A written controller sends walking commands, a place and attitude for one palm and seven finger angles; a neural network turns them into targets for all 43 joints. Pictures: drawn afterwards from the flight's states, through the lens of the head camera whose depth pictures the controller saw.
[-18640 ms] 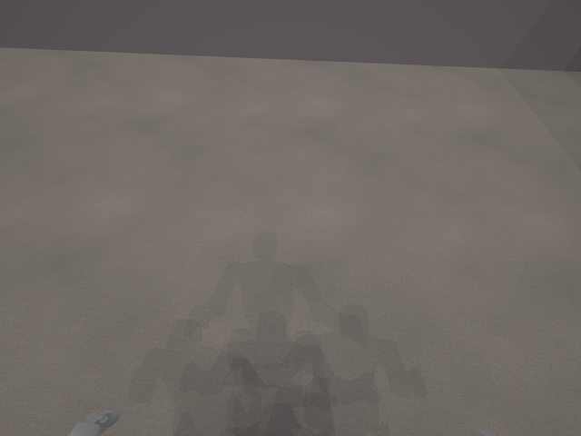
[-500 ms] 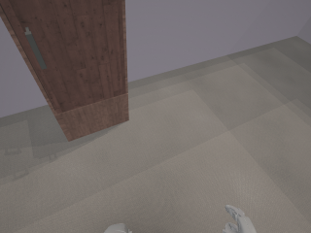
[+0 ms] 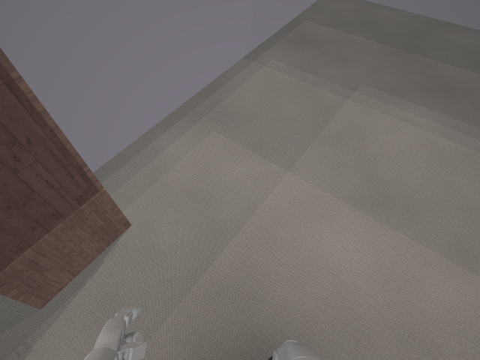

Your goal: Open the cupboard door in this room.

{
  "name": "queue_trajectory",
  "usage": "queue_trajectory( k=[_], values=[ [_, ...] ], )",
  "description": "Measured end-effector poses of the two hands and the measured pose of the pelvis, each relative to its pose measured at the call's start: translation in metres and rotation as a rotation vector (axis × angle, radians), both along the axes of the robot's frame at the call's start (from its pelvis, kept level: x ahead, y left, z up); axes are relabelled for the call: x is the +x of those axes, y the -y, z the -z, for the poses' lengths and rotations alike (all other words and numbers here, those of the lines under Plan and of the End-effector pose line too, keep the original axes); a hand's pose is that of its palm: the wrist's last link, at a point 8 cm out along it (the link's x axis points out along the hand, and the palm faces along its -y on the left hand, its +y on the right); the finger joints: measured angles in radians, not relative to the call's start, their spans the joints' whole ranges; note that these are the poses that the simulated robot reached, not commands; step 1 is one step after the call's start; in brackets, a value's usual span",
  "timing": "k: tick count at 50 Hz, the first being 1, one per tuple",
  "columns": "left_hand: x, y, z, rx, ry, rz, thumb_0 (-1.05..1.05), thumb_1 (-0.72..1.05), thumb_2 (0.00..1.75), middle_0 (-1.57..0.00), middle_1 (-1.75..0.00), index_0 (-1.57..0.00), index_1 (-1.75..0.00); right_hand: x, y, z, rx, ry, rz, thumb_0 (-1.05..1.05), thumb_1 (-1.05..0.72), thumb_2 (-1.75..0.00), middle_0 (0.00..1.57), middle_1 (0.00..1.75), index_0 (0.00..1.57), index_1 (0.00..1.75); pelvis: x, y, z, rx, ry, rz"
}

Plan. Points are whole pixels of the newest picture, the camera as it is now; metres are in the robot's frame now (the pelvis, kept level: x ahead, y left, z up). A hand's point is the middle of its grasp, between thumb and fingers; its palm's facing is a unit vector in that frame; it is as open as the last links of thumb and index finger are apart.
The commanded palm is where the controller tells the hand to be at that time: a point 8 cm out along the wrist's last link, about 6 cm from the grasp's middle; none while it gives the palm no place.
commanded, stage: turn to face it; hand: left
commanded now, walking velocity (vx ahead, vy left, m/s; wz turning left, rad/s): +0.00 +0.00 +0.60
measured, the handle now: out of the picture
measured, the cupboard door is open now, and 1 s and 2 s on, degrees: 0 0 0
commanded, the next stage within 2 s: take the last steps up to it in 1.42 s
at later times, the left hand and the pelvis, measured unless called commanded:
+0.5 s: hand out of the picture +0.01 +0.24 -0.17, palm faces +0.30 -0.93 -0.21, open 7.4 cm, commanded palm none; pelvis +0.00 +0.03 +0.01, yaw +15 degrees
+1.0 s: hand out of the picture +0.02 +0.22 -0.12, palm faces +0.48 -0.83 -0.27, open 7.4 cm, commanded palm none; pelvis -0.01 -0.03 +0.02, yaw +31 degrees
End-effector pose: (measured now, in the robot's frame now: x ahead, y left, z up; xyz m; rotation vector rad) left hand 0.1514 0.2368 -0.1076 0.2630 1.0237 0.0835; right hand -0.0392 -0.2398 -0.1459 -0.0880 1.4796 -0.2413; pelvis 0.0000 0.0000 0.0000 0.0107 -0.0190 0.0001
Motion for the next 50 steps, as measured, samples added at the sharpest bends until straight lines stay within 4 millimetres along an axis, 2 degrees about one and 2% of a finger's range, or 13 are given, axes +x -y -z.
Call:
queue_trajectory(
  k=[2, 6, 11, 14, 17, 24, 27, 30, 35, 40, 45, 50],
  values=[
    [0.0, 0.011, -0.003, -0.002, -0.004, 0.001, 0.0, 0.91, 0.89, -0.19, -0.3, -0.2, -0.3, 0.015, 0.002, 0.0, 0.008, 0.021, -0.005, 0.01, -0.91, -0.9, 0.2, 0.3, 0.2, 0.3, 0.003, 0.004, -0.004, 0.003, 0.009, -0.003],
    [-0.012, 0.027, -0.008, -0.023, -0.035, -0.024, 0.0, 0.9, 0.89, -0.2, -0.3, -0.21, -0.3, 0.052, 0.001, -0.006, 0.029, 0.095, -0.039, 0.01, -0.91, -0.9, 0.2, 0.3, 0.2, 0.3, 0.011, 0.009, -0.013, 0.003, 0.015, -0.019],
    [-0.033, 0.031, -0.006, -0.066, -0.043, -0.112, 0.0, 0.91, 0.89, -0.2, -0.3, -0.21, -0.3, 0.086, -0.006, -0.014, 0.044, 0.143, -0.11, 0.01, -0.91, -0.9, 0.2, 0.3, 0.2, 0.3, 0.016, 0.01, -0.018, -0.006, 0.015, -0.079],
    [-0.05, 0.02, -0.002, -0.074, -0.046, -0.177, 0.0, 0.91, 0.89, -0.2, -0.3, -0.21, -0.3, 0.103, -0.008, -0.019, 0.031, 0.143, -0.169, 0.01, -0.91, -0.9, 0.2, 0.3, 0.2, 0.3, 0.014, 0.007, -0.018, -0.013, 0.011, -0.121],
    [-0.075, 0.004, 0.007, -0.076, -0.074, -0.244, 0.0, 0.91, 0.89, -0.2, -0.3, -0.21, -0.3, 0.119, -0.012, -0.024, 0.008, 0.149, -0.232, 0.01, -0.91, -0.9, 0.2, 0.3, 0.2, 0.3, 0.011, 0.001, -0.017, -0.02, 0.003, -0.162],
    [-0.155, -0.044, 0.035, -0.077, -0.203, -0.405, 0.0, 0.91, 0.89, -0.2, -0.3, -0.21, -0.3, 0.158, -0.035, -0.035, -0.06, 0.217, -0.379, 0.01, -0.91, -0.9, 0.2, 0.3, 0.2, 0.3, 0.0, -0.025, -0.006, -0.034, -0.011, -0.257],
    [-0.183, -0.057, 0.029, -0.068, -0.271, -0.449, 0.01, 0.91, 0.89, -0.2, -0.3, -0.2, -0.3, 0.163, -0.046, -0.046, -0.073, 0.229, -0.42, 0.01, -0.91, -0.9, 0.2, 0.3, 0.2, 0.3, -0.003, -0.032, -0.014, -0.05, -0.014, -0.281],
    [-0.198, -0.066, 0.018, -0.063, -0.281, -0.485, 0.01, 0.91, 0.89, -0.19, -0.3, -0.2, -0.3, 0.165, -0.054, -0.053, -0.074, 0.221, -0.454, 0.01, -0.91, -0.9, 0.2, 0.3, 0.2, 0.3, -0.006, -0.037, -0.023, -0.063, -0.018, -0.31],
    [-0.205, -0.074, 0.007, -0.045, -0.245, -0.526, 0.01, 0.91, 0.89, -0.19, -0.3, -0.2, -0.3, 0.17, -0.06, -0.058, -0.06, 0.223, -0.498, 0.01, -0.9, -0.9, 0.2, 0.3, 0.2, 0.3, -0.009, -0.036, -0.03, -0.062, -0.02, -0.356],
    [-0.197, -0.068, 0.002, -0.031, -0.187, -0.554, 0.01, 0.91, 0.89, -0.19, -0.3, -0.2, -0.3, 0.174, -0.056, -0.054, -0.039, 0.227, -0.53, 0.01, -0.9, -0.9, 0.2, 0.3, 0.2, 0.3, -0.011, -0.025, -0.029, -0.048, -0.018, -0.41],
    [-0.179, -0.05, -0.007, -0.019, -0.11, -0.568, 0.01, 0.91, 0.89, -0.19, -0.3, -0.2, -0.3, 0.177, -0.039, -0.044, -0.015, 0.211, -0.563, 0.01, -0.9, -0.9, 0.2, 0.3, 0.2, 0.3, -0.014, -0.004, -0.026, -0.034, -0.021, -0.472],
    [-0.168, -0.021, -0.016, 0.011, -0.029, -0.591, 0.01, 0.91, 0.89, -0.2, -0.3, -0.2, -0.3, 0.187, -0.011, -0.024, 0.016, 0.19, -0.599, 0.01, -0.9, -0.9, 0.2, 0.3, 0.2, 0.3, -0.013, 0.026, -0.017, -0.015, -0.028, -0.541]
  ],
)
